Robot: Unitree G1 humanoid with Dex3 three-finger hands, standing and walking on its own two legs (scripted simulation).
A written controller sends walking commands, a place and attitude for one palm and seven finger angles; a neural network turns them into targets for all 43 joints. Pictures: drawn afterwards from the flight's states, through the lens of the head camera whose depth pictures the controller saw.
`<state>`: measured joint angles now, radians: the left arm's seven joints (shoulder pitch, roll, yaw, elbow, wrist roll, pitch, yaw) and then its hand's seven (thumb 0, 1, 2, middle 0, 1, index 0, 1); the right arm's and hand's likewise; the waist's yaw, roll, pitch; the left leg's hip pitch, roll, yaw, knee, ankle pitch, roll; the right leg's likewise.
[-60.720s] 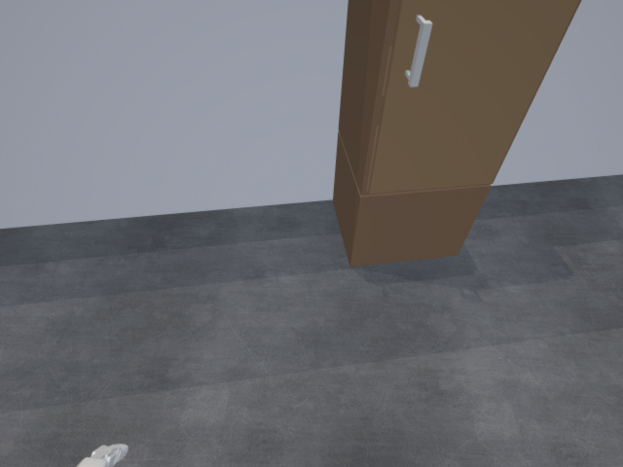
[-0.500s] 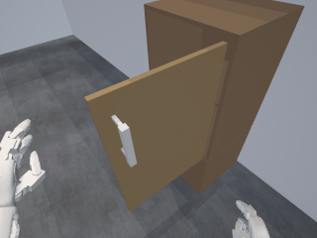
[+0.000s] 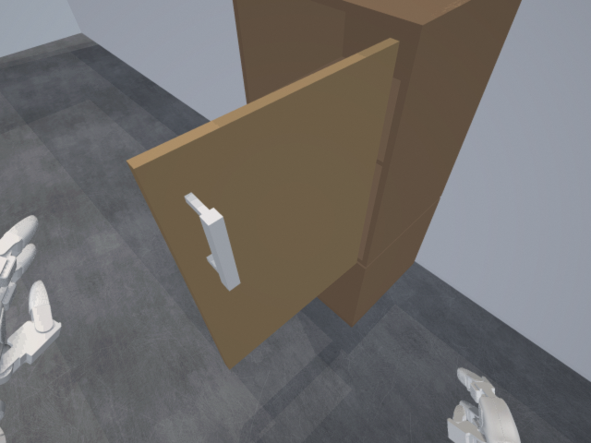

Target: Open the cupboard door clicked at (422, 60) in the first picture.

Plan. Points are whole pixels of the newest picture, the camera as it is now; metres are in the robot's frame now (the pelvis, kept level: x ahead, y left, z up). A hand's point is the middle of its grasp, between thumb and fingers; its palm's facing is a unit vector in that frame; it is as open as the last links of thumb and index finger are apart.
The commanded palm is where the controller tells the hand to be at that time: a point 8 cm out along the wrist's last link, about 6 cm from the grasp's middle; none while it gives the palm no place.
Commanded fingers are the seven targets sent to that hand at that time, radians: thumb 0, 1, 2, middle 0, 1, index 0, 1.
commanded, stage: step back with the hand held close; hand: left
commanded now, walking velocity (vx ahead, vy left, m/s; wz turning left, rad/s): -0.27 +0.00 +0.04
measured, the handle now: (213, 244) +0.33 +0.13 +0.11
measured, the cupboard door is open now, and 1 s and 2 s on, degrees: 88 88 88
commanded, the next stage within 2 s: stop stepping back and stand still in 0.82 s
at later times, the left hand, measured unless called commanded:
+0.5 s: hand out of the picture +0.11 +0.28 +0.15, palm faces +0.42 -0.79 -0.45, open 7.5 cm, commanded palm +0.04 +0.32 +0.18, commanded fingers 0.00 0.90 0.90 -0.20 -0.30 -0.20 -0.30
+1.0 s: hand out of the picture +0.01 +0.31 +0.17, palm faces +0.36 -0.83 -0.43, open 7.5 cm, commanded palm -0.05 +0.34 +0.18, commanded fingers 0.00 0.90 0.90 -0.20 -0.30 -0.20 -0.30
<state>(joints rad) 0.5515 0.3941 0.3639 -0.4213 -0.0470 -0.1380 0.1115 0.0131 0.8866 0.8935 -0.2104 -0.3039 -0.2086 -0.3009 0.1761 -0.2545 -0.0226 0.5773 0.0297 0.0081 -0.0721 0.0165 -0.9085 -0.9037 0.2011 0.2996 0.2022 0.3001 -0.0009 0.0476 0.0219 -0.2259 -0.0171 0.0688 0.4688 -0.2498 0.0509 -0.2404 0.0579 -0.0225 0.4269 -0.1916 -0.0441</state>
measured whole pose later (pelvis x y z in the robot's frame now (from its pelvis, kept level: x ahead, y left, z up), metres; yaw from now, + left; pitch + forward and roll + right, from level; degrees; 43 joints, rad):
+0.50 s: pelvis -0.10 +0.02 -0.01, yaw +0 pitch +1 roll -2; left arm 0.49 0.36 0.40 -0.48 -0.03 -0.19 0.14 0.01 0.89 0.89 -0.21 -0.30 -0.21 -0.30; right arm 0.18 -0.19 0.02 0.59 0.01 -0.07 -0.06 0.02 -0.91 -0.90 0.20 0.30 0.21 0.30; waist 0.02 0.03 0.05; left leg -0.42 -0.02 0.07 0.49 -0.10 0.08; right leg -0.25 0.05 0.02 0.53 -0.30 -0.01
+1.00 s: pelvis -0.20 +0.05 +0.00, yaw -2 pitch +3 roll -5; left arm 0.55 0.44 0.44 -0.62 -0.04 -0.22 0.14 0.02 0.89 0.89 -0.21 -0.30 -0.21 -0.30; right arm 0.19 -0.15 0.02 0.62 -0.01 -0.15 -0.05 0.02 -0.91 -0.90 0.20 0.30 0.20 0.30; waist 0.02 -0.02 0.01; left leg -0.43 0.02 0.01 0.34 0.03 0.08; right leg -0.30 0.07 0.03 0.94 -0.51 0.01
